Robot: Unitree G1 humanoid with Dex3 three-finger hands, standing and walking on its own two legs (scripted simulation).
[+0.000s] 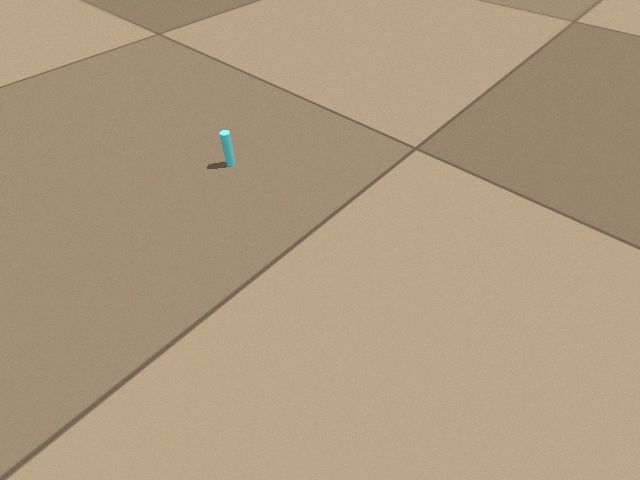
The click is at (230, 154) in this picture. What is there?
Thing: slim round
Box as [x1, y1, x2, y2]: [220, 130, 235, 166]
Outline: 222,130 220,131 220,137 227,165 232,166 235,164 235,160 229,131
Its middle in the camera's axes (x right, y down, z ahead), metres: -0.48 -0.51 +2.01
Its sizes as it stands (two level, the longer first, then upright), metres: 0.051 0.051 0.189
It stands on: the floor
